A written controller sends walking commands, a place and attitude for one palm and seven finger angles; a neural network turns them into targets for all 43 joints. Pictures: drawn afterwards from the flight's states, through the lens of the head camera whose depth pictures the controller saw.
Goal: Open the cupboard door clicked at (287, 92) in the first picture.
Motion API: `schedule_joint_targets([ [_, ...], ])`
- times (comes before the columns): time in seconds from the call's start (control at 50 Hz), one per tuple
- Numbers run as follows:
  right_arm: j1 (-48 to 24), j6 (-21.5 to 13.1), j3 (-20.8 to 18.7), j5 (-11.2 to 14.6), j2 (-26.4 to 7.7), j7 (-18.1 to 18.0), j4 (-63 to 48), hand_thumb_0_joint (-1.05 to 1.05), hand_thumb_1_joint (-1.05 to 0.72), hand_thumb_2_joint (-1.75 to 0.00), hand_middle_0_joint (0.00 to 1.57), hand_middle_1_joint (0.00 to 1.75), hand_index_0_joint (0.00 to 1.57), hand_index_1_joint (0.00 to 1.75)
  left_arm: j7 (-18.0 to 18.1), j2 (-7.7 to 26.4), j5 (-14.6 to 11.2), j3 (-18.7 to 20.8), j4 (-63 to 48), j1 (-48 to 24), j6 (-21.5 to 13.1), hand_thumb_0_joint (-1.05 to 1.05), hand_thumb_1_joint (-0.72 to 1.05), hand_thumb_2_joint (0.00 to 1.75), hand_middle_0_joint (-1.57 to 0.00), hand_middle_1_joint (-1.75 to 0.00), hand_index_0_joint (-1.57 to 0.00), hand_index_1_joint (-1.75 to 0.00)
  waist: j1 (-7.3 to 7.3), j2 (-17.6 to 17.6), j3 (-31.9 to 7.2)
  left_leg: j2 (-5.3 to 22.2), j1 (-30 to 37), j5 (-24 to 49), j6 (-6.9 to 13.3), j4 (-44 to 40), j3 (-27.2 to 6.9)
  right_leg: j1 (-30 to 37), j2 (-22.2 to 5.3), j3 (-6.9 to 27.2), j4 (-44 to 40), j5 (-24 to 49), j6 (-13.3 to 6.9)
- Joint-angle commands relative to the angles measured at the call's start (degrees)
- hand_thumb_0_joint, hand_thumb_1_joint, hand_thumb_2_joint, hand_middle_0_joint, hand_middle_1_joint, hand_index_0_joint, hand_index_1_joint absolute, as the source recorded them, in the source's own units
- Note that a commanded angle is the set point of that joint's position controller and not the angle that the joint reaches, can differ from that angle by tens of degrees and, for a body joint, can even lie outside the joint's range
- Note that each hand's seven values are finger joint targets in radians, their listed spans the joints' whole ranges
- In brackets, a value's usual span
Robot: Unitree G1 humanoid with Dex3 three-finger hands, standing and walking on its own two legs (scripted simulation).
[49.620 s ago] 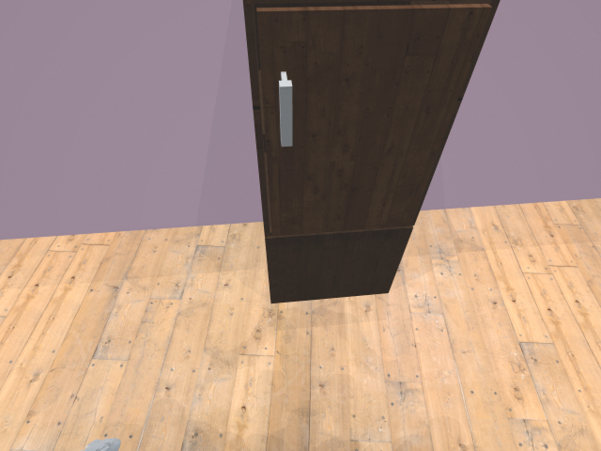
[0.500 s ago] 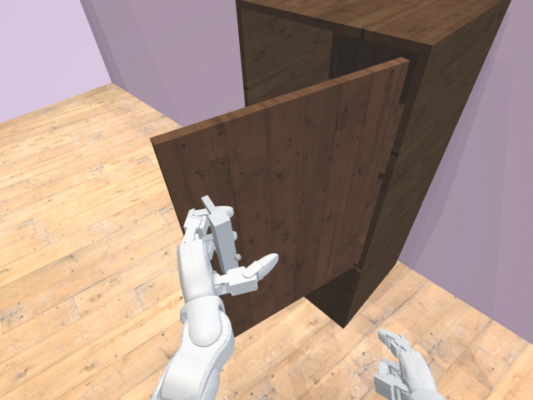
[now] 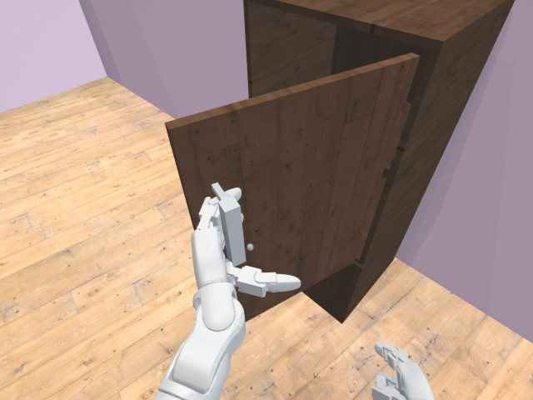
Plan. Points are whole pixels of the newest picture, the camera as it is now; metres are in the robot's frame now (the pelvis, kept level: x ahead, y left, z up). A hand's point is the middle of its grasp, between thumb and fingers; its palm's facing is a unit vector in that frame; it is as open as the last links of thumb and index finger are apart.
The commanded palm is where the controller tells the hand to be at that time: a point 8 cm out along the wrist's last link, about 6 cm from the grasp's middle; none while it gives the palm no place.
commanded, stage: slide the hand sideways off the handle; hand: left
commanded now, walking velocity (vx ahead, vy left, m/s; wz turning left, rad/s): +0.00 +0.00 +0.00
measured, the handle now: (227, 224) +0.35 +0.09 +0.10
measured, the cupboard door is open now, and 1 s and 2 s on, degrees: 73 77 77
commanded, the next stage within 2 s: draw the hand back to the body in 1.20 s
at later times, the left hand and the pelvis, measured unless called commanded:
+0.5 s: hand (249, 274) +0.26 +0.05 +0.11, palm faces -0.13 -0.99 +0.01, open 16.1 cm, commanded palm +0.23 +0.12 +0.10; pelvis +0.00 +0.00 +0.00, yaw -2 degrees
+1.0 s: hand (198, 307) +0.21 +0.11 +0.10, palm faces -0.02 -1.00 -0.04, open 16.3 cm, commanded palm +0.18 +0.17 +0.10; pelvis +0.02 -0.02 -0.01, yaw -1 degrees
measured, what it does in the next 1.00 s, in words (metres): stands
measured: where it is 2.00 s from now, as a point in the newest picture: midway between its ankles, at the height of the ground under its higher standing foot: outside the picture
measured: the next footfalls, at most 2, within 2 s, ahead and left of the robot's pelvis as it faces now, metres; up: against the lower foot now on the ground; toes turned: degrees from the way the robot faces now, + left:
none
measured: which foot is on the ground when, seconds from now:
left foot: down 0.00-1.00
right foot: down 0.00-1.00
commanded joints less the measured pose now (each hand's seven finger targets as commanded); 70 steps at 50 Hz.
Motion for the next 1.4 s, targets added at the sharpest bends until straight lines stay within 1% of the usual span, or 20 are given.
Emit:
schedule_joint_targets([
  [0.0, -4.4, -2.4, -1.4, 0.1, -6.6, 0.2, -8.9, 0.00, -0.90, -0.90, 0.20, 0.30, 0.20, 0.30, -10.8, -5.5, 6.1, -14.0, -12.3, -15.5, -5.8, 0.00, -0.50, 0.30, -0.15, -0.30, -0.15, -0.30, -5.90, -8.2, -5.1, -0.1, 9.5, 8.6, 0.9, -5.7, -3.5, -6.1, -0.5, 4.5, -7.3, 9.6, -0.1],
  [0.02, -3.6, -2.7, -1.6, 1.0, -6.4, -0.5, -10.6, 0.00, -0.90, -0.90, 0.20, 0.30, 0.20, 0.30, -17.2, -1.1, 3.6, -9.3, -14.5, -17.9, -8.6, 0.00, -0.50, 0.30, -0.15, -0.30, -0.15, -0.30, -4.26, -7.3, -9.1, -0.2, 8.5, 9.3, 1.1, -5.4, -3.3, -4.4, -0.5, 4.3, -6.0, 12.0, -0.3],
  [0.04, -3.7, -3.1, -1.5, 1.2, -6.5, -1.3, -11.4, 0.00, -0.90, -0.90, 0.20, 0.30, 0.20, 0.30, -22.0, 1.1, 2.6, -8.8, -16.5, -18.9, -10.5, 0.00, -0.50, 0.30, -0.15, -0.30, -0.15, -0.30, -3.83, -4.5, -12.1, -0.4, 9.8, 9.9, 1.3, -5.0, -3.0, -3.5, -0.6, 4.5, -5.2, 13.4, -0.4],
  [0.08, -3.0, -4.3, -1.0, 2.2, -6.4, -1.9, -12.6, 0.00, -0.90, -0.90, 0.20, 0.30, 0.20, 0.30, -30.0, 2.0, -1.2, -8.8, -17.2, -18.3, -12.4, 0.00, -0.50, 0.30, -0.15, -0.30, -0.15, -0.30, -4.17, -1.2, -13.2, -0.4, 11.3, 9.6, 1.2, -4.8, -3.3, -4.1, -0.5, 3.9, -4.4, 13.1, -0.7],
  [0.12, -3.8, -5.8, -0.2, 3.0, -6.2, -2.5, -14.0, 0.00, -0.90, -0.90, 0.20, 0.30, 0.20, 0.30, -32.8, 1.0, -5.6, -6.7, -15.8, -16.1, -12.1, 0.00, -0.50, 0.30, -0.15, -0.30, -0.15, -0.30, -3.55, -3.0, -10.6, -0.4, 9.4, 5.5, 1.0, -5.9, -4.0, -4.9, 0.1, 2.8, -5.3, 8.3, -0.5],
  [0.18, -5.2, -7.4, 0.2, 3.3, -6.5, -2.9, -14.1, 0.00, -0.90, -0.90, 0.20, 0.30, 0.20, 0.30, -30.7, 1.9, -9.2, -1.6, -14.1, -13.5, -10.8, 0.00, -0.50, 0.30, -0.15, -0.30, -0.15, -0.30, -2.21, -6.2, -7.3, -0.1, 7.3, 0.3, 0.6, -7.7, -4.5, -5.8, 0.3, 2.3, -6.9, 2.5, 0.1],
  [0.24, -5.4, -7.8, 0.3, 3.1, -6.5, -2.5, -14.2, 0.00, -0.90, -0.90, 0.20, 0.30, 0.20, 0.30, -27.5, 3.3, -7.9, 0.5, -15.0, -12.0, -10.0, 0.00, -0.50, 0.30, -0.15, -0.30, -0.15, -0.30, -1.37, -7.5, -6.6, -0.1, 6.5, -0.8, 0.5, -8.5, -4.2, -5.3, 0.2, 2.5, -7.3, 0.9, 0.2],
  [0.28, -5.5, -7.7, 0.2, 3.0, -6.4, -2.2, -14.4, 0.00, -0.90, -0.90, 0.20, 0.30, 0.20, 0.30, -26.6, 4.5, -6.9, 1.4, -15.9, -9.4, -9.8, 0.00, -0.50, 0.30, -0.15, -0.30, -0.15, -0.30, -0.40, -5.5, -7.4, -0.1, 7.2, 0.4, 0.4, -8.7, -3.7, -4.3, 0.1, 2.7, -7.1, 1.8, -0.1],
  [0.34, -5.4, -7.9, 0.2, 2.8, -6.3, -1.9, -15.0, 0.00, -0.90, -0.90, 0.20, 0.30, 0.20, 0.30, -26.4, 5.0, -6.3, 1.7, -18.1, -6.8, -10.0, 0.00, -0.50, 0.30, -0.15, -0.30, -0.15, -0.30, -0.13, -5.8, -7.7, 0.0, 7.5, 1.6, 0.5, -8.6, -3.0, -3.4, 0.2, 3.0, -7.4, 2.8, 0.0],
  [0.46, -5.8, -7.0, 0.7, 2.6, -6.4, -2.2, -15.4, 0.00, -0.90, -0.90, 0.20, 0.30, 0.20, 0.30, -27.4, 10.5, -6.8, 8.0, -19.4, 0.3, -9.3, 0.00, -0.50, 0.30, -0.15, -0.30, -0.15, -0.30, 1.19, -5.2, -5.1, -0.1, 6.6, 2.6, 0.5, -9.0, -1.5, -1.5, 0.0, 4.1, -9.6, 3.2, 0.0],
  [0.5, -5.8, -6.9, 0.6, 2.5, -6.1, -2.3, -16.0, 0.00, -0.90, -0.90, 0.20, 0.30, 0.20, 0.30, -27.7, 11.6, -7.5, 10.5, -21.7, 5.4, -9.3, 0.00, -0.50, 0.30, -0.15, -0.30, -0.15, -0.30, 1.77, -4.8, -6.0, -0.2, 6.9, 4.9, 0.5, -8.8, -0.8, 0.1, 0.0, 4.3, -9.4, 6.4, 0.1],
  [0.62, -4.7, -7.3, 0.1, 2.5, -6.3, -2.0, -17.3, 0.00, -0.90, -0.90, 0.20, 0.30, 0.20, 0.30, -29.1, 11.6, -8.3, 10.9, -28.6, 14.2, -10.2, 0.00, -0.50, 0.30, -0.15, -0.30, -0.15, -0.30, 1.06, -4.4, -6.8, -0.1, 7.3, 9.4, 0.7, -7.5, -0.3, 0.6, 0.4, 3.8, -7.5, 14.0, 0.4],
  [0.7, -3.1, -8.2, -0.4, 2.6, -6.8, -2.0, -17.6, 0.00, -0.90, -0.90, 0.20, 0.30, 0.20, 0.30, -30.7, 14.0, -8.7, 12.6, -31.9, 18.7, -12.2, 0.00, -0.50, 0.30, -0.15, -0.30, -0.15, -0.30, 0.41, -3.3, -6.8, -0.3, 6.3, 10.5, 0.8, -5.7, -0.2, -0.3, 0.4, 4.1, -6.1, 16.5, 0.6],
  [0.86, -0.3, -12.0, -1.0, 3.0, -7.8, -3.0, -17.8, 0.00, -0.90, -0.90, 0.20, 0.30, 0.20, 0.30, -36.7, 16.2, -11.8, 14.6, -34.7, 25.7, -16.3, 0.00, -0.50, 0.30, -0.15, -0.30, -0.15, -0.30, -0.53, -4.2, -6.9, -1.0, 3.5, 10.5, 1.1, -2.0, -0.7, -2.5, 0.0, 5.1, -4.3, 19.8, 1.6],
  [0.98, 0.6, -14.3, -1.4, 3.2, -8.3, -4.1, -17.4, 0.00, -0.90, -0.90, 0.20, 0.30, 0.20, 0.30, -40.6, 19.2, -14.6, 19.2, -33.5, 30.4, -17.6, 0.00, -0.50, 0.30, -0.15, -0.30, -0.15, -0.30, -0.14, -6.7, -7.7, -1.3, -0.2, 9.0, 1.0, 0.2, -1.2, -2.0, -1.3, 7.2, -4.0, 21.0, 2.9],
  [1.06, 0.3, -15.3, -1.5, 3.5, -8.4, -4.4, -17.0, 0.00, -0.90, -0.90, 0.20, 0.30, 0.20, 0.30, -43.1, 21.0, -16.5, 22.1, -34.1, 32.4, -18.4, 0.00, -0.50, 0.30, -0.15, -0.30, -0.15, -0.30, 0.59, -3.7, -8.2, -1.5, -0.9, 9.5, 0.9, 1.0, -1.4, -1.6, -1.6, 7.6, -3.5, 21.9, 2.7],
  [1.14, 0.2, -16.0, -1.6, 3.7, -8.6, -4.9, -16.6, 0.00, -0.90, -0.90, 0.20, 0.30, 0.20, 0.30, -44.5, 22.2, -18.2, 24.5, -33.1, 31.8, -18.8, 0.00, -0.50, 0.30, -0.15, -0.30, -0.15, -0.30, 0.08, -5.9, -6.4, -1.5, -2.6, 7.7, 0.7, 1.4, -2.0, -3.1, -1.6, 7.9, -4.0, 18.9, 3.0],
  [1.2, 0.0, -17.3, -1.4, 3.9, -8.8, -5.0, -16.9, 0.00, -0.90, -0.90, 0.20, 0.30, 0.20, 0.30, -45.2, 20.1, -18.5, 21.2, -34.4, 30.3, -19.5, 0.00, -0.50, 0.30, -0.15, -0.30, -0.15, -0.30, -0.25, -3.1, -6.2, -1.5, -1.7, 7.1, 0.9, 1.3, -2.1, -5.0, -1.1, 7.0, -3.9, 15.2, 2.4],
  [1.22, 0.4, -17.7, -1.4, 3.9, -8.9, -5.1, -16.7, 0.00, -0.90, -0.90, 0.20, 0.30, 0.20, 0.30, -45.2, 20.0, -18.5, 20.7, -33.8, 29.2, -19.4, 0.00, -0.50, 0.30, -0.15, -0.30, -0.15, -0.30, -0.66, -4.1, -5.8, -1.4, -1.7, 6.3, 0.9, 1.2, -2.3, -5.8, -0.9, 6.7, -4.1, 13.2, 2.4],
  [1.38, -0.4, -18.7, -1.3, 4.1, -8.5, -5.2, -16.9, 0.00, -0.90, -0.90, 0.20, 0.30, 0.20, 0.30, -42.1, 22.0, -16.3, 22.2, -36.3, 29.7, -17.0, 0.00, -0.50, 0.30, -0.15, -0.30, -0.15, -0.30, 1.18, -1.1, -7.2, -0.9, 0.1, 4.9, 1.0, -1.5, -2.7, -5.6, 0.1, 4.2, -3.4, 7.5, 1.0],
])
